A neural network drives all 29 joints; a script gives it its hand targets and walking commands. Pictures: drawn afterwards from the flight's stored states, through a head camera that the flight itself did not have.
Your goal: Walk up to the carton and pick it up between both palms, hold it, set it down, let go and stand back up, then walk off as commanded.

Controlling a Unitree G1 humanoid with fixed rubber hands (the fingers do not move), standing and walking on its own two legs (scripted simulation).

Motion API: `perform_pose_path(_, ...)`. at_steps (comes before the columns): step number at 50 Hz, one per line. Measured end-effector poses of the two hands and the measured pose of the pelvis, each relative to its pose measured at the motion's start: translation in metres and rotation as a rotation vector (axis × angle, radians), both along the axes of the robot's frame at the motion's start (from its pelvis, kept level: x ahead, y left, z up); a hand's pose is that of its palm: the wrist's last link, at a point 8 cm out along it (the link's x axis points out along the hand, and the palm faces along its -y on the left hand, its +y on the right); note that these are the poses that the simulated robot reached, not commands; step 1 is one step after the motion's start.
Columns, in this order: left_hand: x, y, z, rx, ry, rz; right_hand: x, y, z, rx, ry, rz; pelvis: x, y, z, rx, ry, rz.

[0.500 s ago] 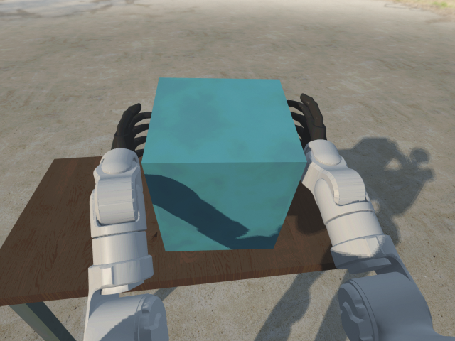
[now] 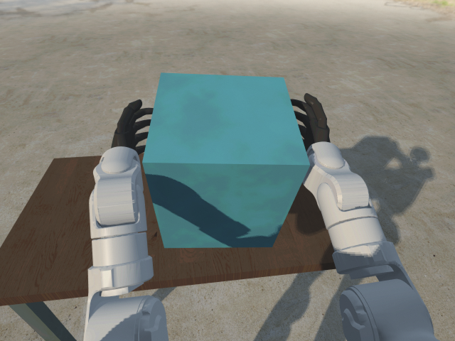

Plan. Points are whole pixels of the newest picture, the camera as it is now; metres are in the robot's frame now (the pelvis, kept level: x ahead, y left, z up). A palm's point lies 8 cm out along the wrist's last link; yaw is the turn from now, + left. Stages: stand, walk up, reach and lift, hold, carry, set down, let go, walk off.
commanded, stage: hold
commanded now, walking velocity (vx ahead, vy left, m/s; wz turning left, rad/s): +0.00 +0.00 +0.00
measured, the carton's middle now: (221, 167) +0.39 +0.01 +0.16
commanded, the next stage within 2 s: none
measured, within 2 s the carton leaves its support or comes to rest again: neither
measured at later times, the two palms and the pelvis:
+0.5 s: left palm (129, 160) +0.36 +0.16 +0.20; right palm (310, 150) +0.37 -0.14 +0.21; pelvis +0.00 +0.00 +0.00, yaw +0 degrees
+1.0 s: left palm (128, 154) +0.36 +0.16 +0.22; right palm (312, 143) +0.37 -0.14 +0.22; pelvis +0.00 +0.00 +0.00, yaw +0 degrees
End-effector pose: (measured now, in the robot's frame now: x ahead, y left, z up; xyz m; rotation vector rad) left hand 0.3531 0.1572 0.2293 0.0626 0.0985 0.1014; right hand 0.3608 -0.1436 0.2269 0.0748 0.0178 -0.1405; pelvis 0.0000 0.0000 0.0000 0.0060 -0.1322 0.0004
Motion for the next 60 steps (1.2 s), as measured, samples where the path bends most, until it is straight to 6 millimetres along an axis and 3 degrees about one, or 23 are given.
perform_pose_path(3, -0.003, 0.002, 0.003, -0.004, -0.014, 0.006, -0.001, 0.002, 0.007, -0.003, -0.015, 0.004, -0.001, 0.000, 0.000, 0.000, -0.003, 0.000)
perform_pose_path(9, 0.001, 0.002, -0.022, -0.007, 0.098, -0.001, 0.001, 0.002, -0.016, -0.025, 0.096, 0.000, -0.003, 0.001, 0.000, -0.001, -0.007, 0.000)
perform_pose_path(12, 0.001, 0.001, -0.017, 0.000, 0.077, -0.003, 0.000, 0.001, -0.016, -0.019, 0.077, -0.002, -0.002, 0.000, 0.000, -0.001, -0.006, 0.000)
perform_pose_path(16, -0.002, 0.002, -0.003, 0.003, 0.013, 0.004, -0.001, 0.002, -0.001, -0.014, 0.011, 0.003, -0.002, 0.000, 0.000, 0.000, -0.006, 0.000)
perform_pose_path(19, -0.001, 0.004, -0.005, -0.004, 0.017, 0.008, 0.001, 0.004, 0.002, -0.021, 0.013, 0.005, -0.003, 0.000, 0.000, -0.001, -0.007, 0.000)
perform_pose_path(25, 0.005, 0.001, -0.025, -0.006, 0.107, 0.003, 0.006, 0.001, -0.019, -0.036, 0.104, 0.004, -0.002, 0.000, 0.000, 0.000, -0.004, 0.000)
perform_pose_path(32, 0.002, -0.001, 0.001, 0.003, -0.004, 0.005, 0.002, -0.001, 0.003, -0.001, -0.008, 0.001, -0.001, 0.000, 0.000, 0.001, -0.003, 0.000)
perform_pose_path(39, 0.008, -0.001, -0.024, 0.001, 0.110, -0.002, 0.007, -0.001, -0.020, -0.030, 0.106, -0.001, -0.001, 0.000, 0.000, 0.000, -0.003, 0.000)
perform_pose_path(46, 0.000, -0.001, 0.005, 0.011, -0.021, 0.004, 0.000, -0.001, 0.007, 0.003, -0.027, 0.001, 0.000, -0.001, 0.000, 0.001, -0.003, 0.000)
perform_pose_path(53, 0.006, 0.000, -0.025, -0.002, 0.115, 0.002, 0.006, 0.000, -0.019, -0.031, 0.109, 0.002, -0.001, 0.000, 0.000, 0.000, -0.005, 0.000)
perform_pose_path(56, 0.004, -0.001, -0.017, 0.006, 0.074, 0.000, 0.003, -0.001, -0.015, -0.009, 0.068, 0.001, 0.000, 0.000, 0.000, 0.001, -0.003, 0.000)
perform_pose_path(60, -0.002, -0.001, 0.003, 0.004, -0.017, 0.004, -0.002, -0.001, 0.005, 0.002, -0.023, 0.000, 0.000, 0.000, 0.000, 0.001, -0.004, 0.000)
